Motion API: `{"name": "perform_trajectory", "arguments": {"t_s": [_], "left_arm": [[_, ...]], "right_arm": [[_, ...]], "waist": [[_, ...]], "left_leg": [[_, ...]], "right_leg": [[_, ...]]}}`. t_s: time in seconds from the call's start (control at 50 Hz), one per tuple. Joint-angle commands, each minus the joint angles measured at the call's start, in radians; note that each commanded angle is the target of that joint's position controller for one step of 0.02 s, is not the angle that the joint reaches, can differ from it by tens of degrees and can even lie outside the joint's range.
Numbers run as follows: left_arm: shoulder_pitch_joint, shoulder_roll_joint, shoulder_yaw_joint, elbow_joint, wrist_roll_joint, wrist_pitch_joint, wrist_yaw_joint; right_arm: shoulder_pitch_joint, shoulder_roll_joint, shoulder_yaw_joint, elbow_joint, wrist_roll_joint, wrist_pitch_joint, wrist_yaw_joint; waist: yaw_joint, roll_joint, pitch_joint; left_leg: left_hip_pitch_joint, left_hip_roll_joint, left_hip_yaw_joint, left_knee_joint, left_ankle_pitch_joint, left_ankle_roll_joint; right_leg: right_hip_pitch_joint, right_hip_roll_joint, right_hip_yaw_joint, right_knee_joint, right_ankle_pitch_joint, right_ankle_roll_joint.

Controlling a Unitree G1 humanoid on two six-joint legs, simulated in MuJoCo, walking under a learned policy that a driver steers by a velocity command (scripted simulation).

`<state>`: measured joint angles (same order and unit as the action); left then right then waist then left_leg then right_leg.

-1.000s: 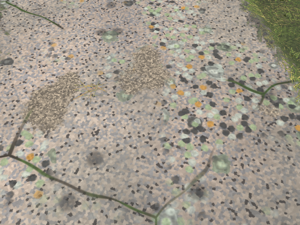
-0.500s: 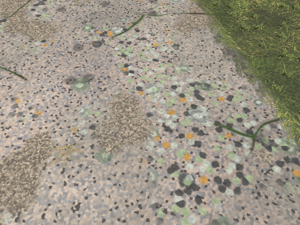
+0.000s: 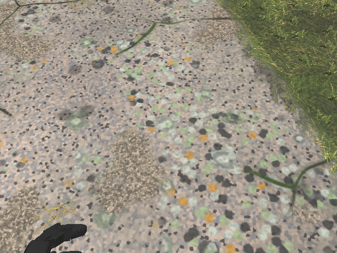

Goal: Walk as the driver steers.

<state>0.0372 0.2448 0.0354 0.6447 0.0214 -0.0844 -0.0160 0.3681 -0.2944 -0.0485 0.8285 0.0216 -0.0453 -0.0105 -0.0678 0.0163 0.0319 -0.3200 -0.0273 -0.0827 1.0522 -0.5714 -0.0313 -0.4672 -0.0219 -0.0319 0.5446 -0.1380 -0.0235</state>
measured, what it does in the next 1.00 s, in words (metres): steps on the spot, turning left: left foot, then right foot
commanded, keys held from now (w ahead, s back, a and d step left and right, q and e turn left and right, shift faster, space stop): q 0.58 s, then no key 0.42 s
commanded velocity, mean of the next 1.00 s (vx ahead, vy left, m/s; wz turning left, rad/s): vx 0.06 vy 0.00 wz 0.41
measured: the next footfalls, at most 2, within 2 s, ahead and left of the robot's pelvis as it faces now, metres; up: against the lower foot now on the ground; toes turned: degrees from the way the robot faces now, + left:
left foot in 0.38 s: +0.10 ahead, +0.15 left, +0.00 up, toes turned +20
right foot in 0.82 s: +0.17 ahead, -0.08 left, +0.00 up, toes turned +26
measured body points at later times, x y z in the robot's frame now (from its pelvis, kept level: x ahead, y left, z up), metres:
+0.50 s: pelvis +0.07 +0.04 +0.01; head +0.10 +0.08 +0.46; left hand +0.13 +0.36 -0.11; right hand +0.30 -0.19 -0.07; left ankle +0.07 +0.14 -0.73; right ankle +0.08 -0.11 -0.65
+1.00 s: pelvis +0.09 +0.01 +0.01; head +0.10 +0.01 +0.46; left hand +0.10 +0.30 -0.10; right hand +0.34 -0.16 -0.10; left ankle +0.06 +0.14 -0.73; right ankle +0.13 -0.10 -0.73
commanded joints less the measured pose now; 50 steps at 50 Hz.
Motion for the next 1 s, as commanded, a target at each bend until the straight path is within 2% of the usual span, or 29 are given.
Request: {"name": "perform_trajectory", "arguments": {"t_s": [0.02, 0.06, 0.1, 0.14, 0.2, 0.3, 0.34, 0.36, 0.38, 0.4, 0.42, 0.44, 0.46, 0.48, 0.5, 0.54, 0.62, 0.74, 0.78, 0.8, 0.82, 0.84, 0.86, 0.88, 0.9, 0.92, 0.94, 0.96, 1.0], "left_arm": [[0.166, 0.116, 0.040, -0.003, -0.014, 0.021, 0.016], [0.086, 0.120, 0.043, 0.006, 0.003, 0.017, 0.013], [0.044, 0.140, 0.052, 0.014, 0.010, 0.011, 0.017], [0.040, 0.156, 0.060, 0.028, 0.004, 0.012, 0.028], [0.030, 0.175, 0.065, 0.041, -0.005, 0.029, 0.042], [0.058, 0.221, 0.082, 0.073, -0.030, 0.059, 0.035], [0.050, 0.229, 0.085, 0.084, -0.047, 0.070, 0.034], [0.075, 0.212, 0.082, 0.098, -0.052, 0.074, 0.034], [0.135, 0.177, 0.074, 0.123, -0.038, 0.078, 0.030], [0.140, 0.121, 0.056, 0.089, 0.011, 0.075, 0.023], [0.052, 0.137, 0.057, 0.052, 0.009, 0.073, 0.031], [0.002, 0.167, 0.067, 0.048, -0.013, 0.076, 0.034], [0.009, 0.161, 0.068, 0.051, -0.027, 0.080, 0.040], [0.026, 0.163, 0.071, 0.069, -0.020, 0.082, 0.049], [0.033, 0.174, 0.076, 0.070, -0.012, 0.085, 0.055], [0.058, 0.160, 0.075, 0.076, -0.015, 0.084, 0.052], [0.046, 0.125, 0.058, 0.079, -0.022, 0.086, 0.047], [0.045, 0.133, 0.055, 0.075, -0.029, 0.085, 0.026], [0.077, 0.120, 0.051, 0.083, -0.027, 0.077, 0.017], [0.104, 0.110, 0.048, 0.092, -0.021, 0.071, 0.011], [0.121, 0.137, 0.050, 0.092, -0.004, 0.067, 0.011], [0.131, 0.211, 0.061, 0.081, 0.013, 0.067, 0.016], [0.081, 0.199, 0.053, 0.095, 0.017, 0.067, 0.016], [0.005, 0.140, 0.036, 0.064, 0.015, 0.060, 0.016], [-0.003, 0.132, 0.034, 0.067, 0.008, 0.057, 0.019], [0.010, 0.145, 0.035, 0.074, -0.002, 0.053, 0.020], [0.025, 0.148, 0.034, 0.082, -0.010, 0.048, 0.020], [0.046, 0.142, 0.029, 0.091, -0.008, 0.046, 0.020], [0.089, 0.134, 0.023, 0.098, -0.003, 0.049, 0.019]], "right_arm": [[-0.013, -0.122, -0.038, -0.087, -0.001, 0.017, -0.015], [0.021, -0.078, -0.038, -0.092, -0.001, 0.061, -0.020], [0.008, -0.058, -0.039, -0.115, -0.004, 0.081, -0.025], [-0.035, -0.053, -0.039, -0.141, -0.012, 0.087, -0.021], [-0.101, -0.054, -0.039, -0.174, -0.012, 0.089, -0.003], [-0.190, -0.084, -0.052, -0.236, -0.012, 0.106, 0.023], [-0.173, -0.082, -0.058, -0.241, -0.012, 0.107, 0.031], [-0.153, -0.095, -0.066, -0.235, -0.016, 0.105, 0.028], [-0.110, -0.152, -0.086, -0.227, -0.018, 0.101, 0.015], [-0.081, -0.282, -0.115, -0.245, -0.023, 0.097, -0.007], [-0.074, -0.277, -0.105, -0.266, -0.049, 0.078, 0.001], [-0.068, -0.239, -0.095, -0.259, -0.051, 0.056, 0.011], [-0.111, -0.219, -0.090, -0.256, -0.038, 0.042, 0.009], [-0.160, -0.186, -0.081, -0.264, -0.020, 0.041, 0.004], [-0.200, -0.169, -0.073, -0.273, -0.011, 0.046, -0.003], [-0.215, -0.164, -0.067, -0.287, -0.020, 0.053, -0.012], [-0.204, -0.168, -0.070, -0.289, -0.018, 0.059, -0.025], [-0.208, -0.154, -0.057, -0.275, -0.029, 0.070, -0.011], [-0.230, -0.136, -0.045, -0.270, -0.023, 0.072, -0.008], [-0.232, -0.118, -0.037, -0.263, -0.018, 0.073, -0.008], [-0.199, -0.095, -0.030, -0.253, -0.024, 0.068, -0.009], [-0.159, -0.059, -0.019, -0.255, -0.044, 0.061, -0.008], [-0.166, -0.067, -0.023, -0.274, -0.041, 0.056, -0.007], [-0.182, -0.111, -0.034, -0.253, -0.045, 0.055, -0.011], [-0.209, -0.110, -0.038, -0.250, -0.042, 0.055, -0.012], [-0.226, -0.084, -0.033, -0.241, -0.045, 0.062, -0.014], [-0.233, -0.077, -0.030, -0.245, -0.050, 0.067, -0.013], [-0.230, -0.064, -0.026, -0.242, -0.048, 0.070, -0.010], [-0.206, -0.079, -0.031, -0.224, -0.041, 0.071, -0.004]], "waist": [[0.095, -0.110, -0.206], [0.034, -0.150, -0.139], [0.017, -0.154, -0.113], [0.024, -0.135, -0.120], [0.043, -0.127, -0.126], [0.073, -0.133, -0.100], [0.053, -0.128, -0.100], [0.048, -0.108, -0.105], [0.048, -0.007, -0.117], [0.079, 0.295, -0.127], [0.017, 0.282, -0.170], [-0.003, 0.165, -0.182], [0.029, 0.123, -0.162], [0.051, 0.079, -0.156], [0.071, 0.093, -0.153], [0.089, 0.107, -0.175], [0.069, 0.112, -0.181], [0.040, 0.145, -0.137], [0.067, 0.135, -0.126], [0.088, 0.122, -0.122], [0.079, 0.076, -0.129], [0.036, -0.106, -0.145], [0.000, -0.254, -0.103], [0.014, -0.212, -0.077], [0.021, -0.197, -0.073], [0.031, -0.183, -0.070], [0.041, -0.183, -0.065], [0.041, -0.166, -0.069], [0.062, -0.093, -0.059]], "left_leg": [[-0.376, 0.089, -0.003, 0.206, 0.041, -0.033], [-0.231, 0.104, 0.028, 0.151, 0.112, -0.045], [-0.206, 0.106, 0.043, 0.083, 0.171, -0.049], [-0.202, 0.122, 0.042, -0.008, 0.251, -0.040], [-0.145, 0.126, 0.065, -0.144, 0.343, -0.022], [-0.112, 0.107, 0.112, -0.309, 0.275, 0.018], [-0.043, 0.080, 0.148, -0.454, 0.320, 0.050], [0.027, 0.053, 0.155, -0.538, 0.389, 0.075], [0.142, 0.079, 0.075, -0.626, 0.608, 0.115], [0.320, 0.322, -0.262, -0.636, 1.004, 0.235], [0.311, 0.424, -0.429, -0.675, 1.005, 0.403], [0.300, 0.380, -0.361, -0.687, 0.964, 0.389], [0.282, 0.328, -0.286, -0.679, 0.906, 0.333], [0.263, 0.291, -0.247, -0.675, 0.852, 0.286], [0.224, 0.273, -0.226, -0.680, 0.842, 0.269], [0.191, 0.242, -0.208, -0.685, 0.852, 0.267], [0.195, 0.230, -0.220, -0.683, 0.734, 0.264], [0.104, 0.226, -0.280, -0.674, 0.580, 0.264], [0.087, 0.205, -0.285, -0.643, 0.563, 0.240], [0.058, 0.177, -0.272, -0.627, 0.532, 0.207], [0.013, 0.137, -0.246, -0.594, 0.447, 0.154], [-0.055, 0.030, -0.141, -0.446, 0.275, 0.088], [-0.055, -0.019, -0.043, -0.447, 0.125, 0.043], [0.011, 0.016, -0.034, -0.415, 0.143, 0.018], [0.024, 0.013, -0.022, -0.453, 0.220, 0.018], [0.052, 0.018, -0.018, -0.506, 0.295, 0.015], [0.079, 0.030, -0.031, -0.544, 0.367, 0.013], [0.117, 0.041, -0.038, -0.565, 0.429, 0.017], [0.125, 0.038, -0.048, -0.559, 0.429, 0.044]], "right_leg": [[0.479, -0.316, 0.271, -0.138, 0.559, -0.222], [0.254, -0.276, 0.163, -0.234, 0.461, -0.212], [0.192, -0.280, 0.097, -0.283, 0.427, -0.224], [0.208, -0.292, 0.055, -0.297, 0.394, -0.226], [0.217, -0.291, -0.009, -0.309, 0.285, -0.215], [0.301, -0.331, -0.021, -0.255, 0.170, -0.181], [0.321, -0.322, -0.043, -0.180, 0.151, -0.136], [0.304, -0.291, -0.070, -0.114, 0.104, -0.094], [0.235, -0.226, -0.127, 0.026, 0.018, -0.023], [-0.050, -0.079, -0.219, 0.348, -0.364, 0.079], [-0.210, 0.014, -0.046, 0.577, -0.561, 0.109], [-0.230, 0.000, 0.045, 0.664, -0.513, 0.094], [-0.241, -0.016, 0.070, 0.659, -0.426, 0.078], [-0.239, -0.028, 0.086, 0.625, -0.360, 0.074], [-0.206, -0.027, 0.090, 0.604, -0.313, 0.077], [-0.142, 0.001, 0.084, 0.576, -0.253, 0.085], [-0.082, 0.014, 0.093, 0.369, -0.212, 0.101], [0.076, 0.015, 0.069, 0.179, -0.235, 0.081], [0.158, 0.021, 0.052, 0.022, -0.160, 0.058], [0.239, 0.022, 0.043, -0.116, -0.043, 0.040], [0.323, -0.040, 0.099, -0.158, 0.053, 0.013], [0.377, -0.205, 0.262, -0.184, 0.217, -0.054], [0.243, -0.300, 0.376, -0.221, 0.183, -0.186], [0.187, -0.276, 0.354, -0.242, 0.107, -0.195], [0.203, -0.220, 0.306, -0.225, 0.051, -0.151], [0.213, -0.174, 0.258, -0.207, 0.025, -0.110], [0.215, -0.157, 0.240, -0.195, 0.006, -0.084], [0.207, -0.135, 0.217, -0.181, -0.007, -0.062], [0.183, -0.085, 0.162, -0.182, -0.131, -0.026]]}}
